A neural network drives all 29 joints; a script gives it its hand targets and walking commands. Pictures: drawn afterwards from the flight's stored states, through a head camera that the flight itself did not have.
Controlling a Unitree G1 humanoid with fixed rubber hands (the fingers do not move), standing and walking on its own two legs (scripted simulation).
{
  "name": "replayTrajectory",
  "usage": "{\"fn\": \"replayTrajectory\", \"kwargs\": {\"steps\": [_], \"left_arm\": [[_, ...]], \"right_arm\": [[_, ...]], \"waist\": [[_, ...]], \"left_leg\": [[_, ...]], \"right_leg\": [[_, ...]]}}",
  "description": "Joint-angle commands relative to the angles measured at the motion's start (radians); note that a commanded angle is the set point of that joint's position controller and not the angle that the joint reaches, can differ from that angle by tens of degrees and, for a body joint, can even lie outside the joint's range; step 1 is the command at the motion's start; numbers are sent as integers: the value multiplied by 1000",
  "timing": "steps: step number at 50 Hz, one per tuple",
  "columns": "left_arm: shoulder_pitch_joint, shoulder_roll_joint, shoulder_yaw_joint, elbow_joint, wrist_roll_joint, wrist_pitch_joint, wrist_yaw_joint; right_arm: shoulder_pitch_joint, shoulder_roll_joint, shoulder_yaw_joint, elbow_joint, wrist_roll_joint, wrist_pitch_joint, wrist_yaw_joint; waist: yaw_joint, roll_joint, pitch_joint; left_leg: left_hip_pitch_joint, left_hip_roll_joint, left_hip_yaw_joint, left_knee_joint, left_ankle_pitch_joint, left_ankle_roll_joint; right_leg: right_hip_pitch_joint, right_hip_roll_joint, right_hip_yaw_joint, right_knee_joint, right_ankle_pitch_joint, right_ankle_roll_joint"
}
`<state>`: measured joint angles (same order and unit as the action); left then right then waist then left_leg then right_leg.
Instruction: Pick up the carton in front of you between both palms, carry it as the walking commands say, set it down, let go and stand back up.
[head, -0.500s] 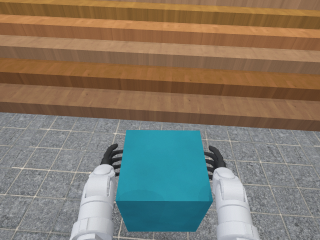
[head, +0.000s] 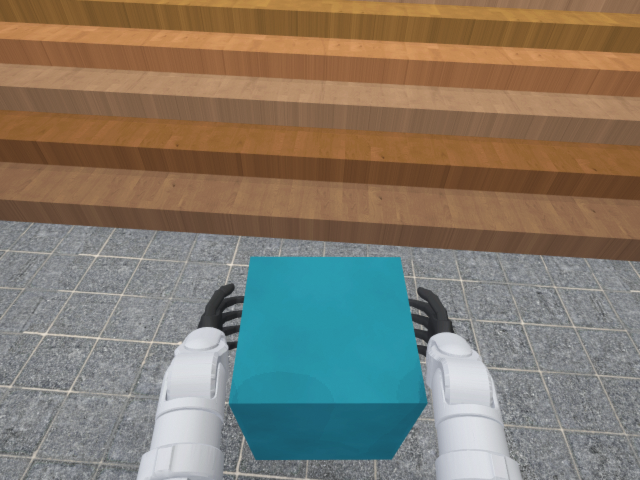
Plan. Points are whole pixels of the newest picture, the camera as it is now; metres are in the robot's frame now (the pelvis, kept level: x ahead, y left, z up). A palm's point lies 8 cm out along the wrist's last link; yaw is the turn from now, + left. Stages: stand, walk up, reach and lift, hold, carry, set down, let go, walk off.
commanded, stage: reach and lift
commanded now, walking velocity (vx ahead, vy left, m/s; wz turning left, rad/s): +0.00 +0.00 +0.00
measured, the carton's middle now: (324, 363) +0.30 +0.00 -0.04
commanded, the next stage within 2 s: hold in 0.32 s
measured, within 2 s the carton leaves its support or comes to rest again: neither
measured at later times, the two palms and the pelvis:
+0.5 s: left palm (207, 336) +0.28 +0.15 +0.05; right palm (444, 341) +0.28 -0.15 +0.05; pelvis +0.00 +0.00 +0.00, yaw +0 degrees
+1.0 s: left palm (207, 337) +0.28 +0.15 +0.05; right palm (445, 343) +0.28 -0.15 +0.05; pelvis -0.01 +0.00 +0.00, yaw +0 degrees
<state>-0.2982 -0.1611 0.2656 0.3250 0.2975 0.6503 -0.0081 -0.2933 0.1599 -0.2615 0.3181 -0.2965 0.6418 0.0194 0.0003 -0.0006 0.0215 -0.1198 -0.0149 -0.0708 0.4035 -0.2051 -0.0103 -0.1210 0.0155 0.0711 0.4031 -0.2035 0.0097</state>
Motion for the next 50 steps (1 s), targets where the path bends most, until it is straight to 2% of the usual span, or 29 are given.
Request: {"fn": "replayTrajectory", "kwargs": {"steps": [1,7,16,21,27,35,42,50], "left_arm": [[-447,-930,-542,-41,-241,-25,-235],[-418,-921,-561,-84,-254,-8,-232],[-427,-916,-575,-114,-266,16,-231],[-399,-914,-630,-196,-302,53,-223],[-405,-871,-573,-156,-269,87,-220],[-508,-908,-570,-125,-271,77,-232],[-526,-909,-558,-98,-263,74,-234],[-496,-904,-564,-119,-266,76,-230]], "right_arm": [[-431,936,535,-28,232,-17,223],[-402,928,551,-67,243,-1,218],[-411,921,564,-96,255,22,217],[-386,910,615,-180,286,59,209],[-393,868,561,-143,256,94,209],[-497,898,561,-118,262,84,222],[-515,902,549,-90,253,82,222],[-483,900,553,-103,256,83,218]], "waist": [[1,0,-284],[2,-1,-274],[3,2,-253],[-2,2,-285],[-1,6,-157],[-1,2,-186],[-1,0,-192],[-1,2,-210]], "left_leg": [[81,-82,4,-53,226,1],[95,-84,2,-62,251,1],[98,-82,2,-69,217,4],[136,-80,-6,-79,279,1],[90,-75,2,-105,115,6],[80,-70,4,-91,35,12],[79,-70,6,-90,31,12],[98,-74,6,-89,100,7]], "right_leg": [[98,80,0,-49,232,-3],[114,83,5,-57,261,-1],[114,82,7,-68,225,-3],[147,83,9,-79,283,-1],[102,77,2,-107,115,-9],[82,73,-4,-89,38,-12],[83,72,-7,-88,32,-11],[106,74,-5,-88,102,-8]]}}
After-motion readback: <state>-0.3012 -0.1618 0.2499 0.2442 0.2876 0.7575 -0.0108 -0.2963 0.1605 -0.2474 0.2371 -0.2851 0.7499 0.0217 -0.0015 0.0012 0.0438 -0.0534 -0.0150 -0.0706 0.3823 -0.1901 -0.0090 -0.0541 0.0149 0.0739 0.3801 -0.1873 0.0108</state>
